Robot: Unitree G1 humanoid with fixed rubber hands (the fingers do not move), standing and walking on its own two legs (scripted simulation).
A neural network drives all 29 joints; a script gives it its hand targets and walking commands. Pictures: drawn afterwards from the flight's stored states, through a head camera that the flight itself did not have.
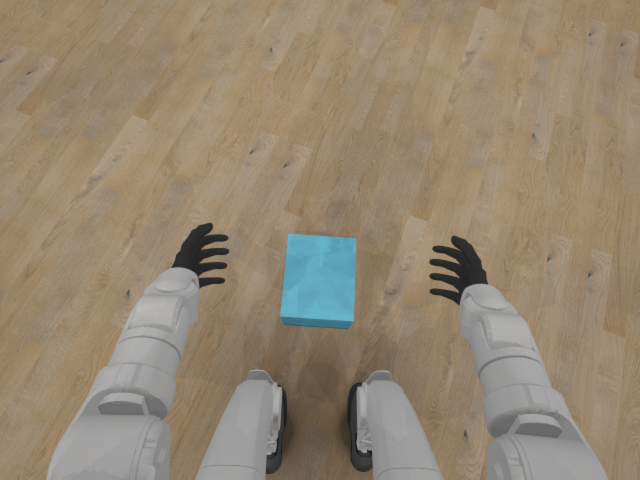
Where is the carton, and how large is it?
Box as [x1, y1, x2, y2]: [280, 234, 355, 328]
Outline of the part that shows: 288,234 280,313 283,323 291,325 348,328 353,321 355,238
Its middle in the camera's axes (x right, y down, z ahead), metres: -0.01 +0.13 +1.05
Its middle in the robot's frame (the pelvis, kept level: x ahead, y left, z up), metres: +0.48 +0.00 -0.61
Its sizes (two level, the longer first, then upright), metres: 0.218 0.181 0.153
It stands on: the floor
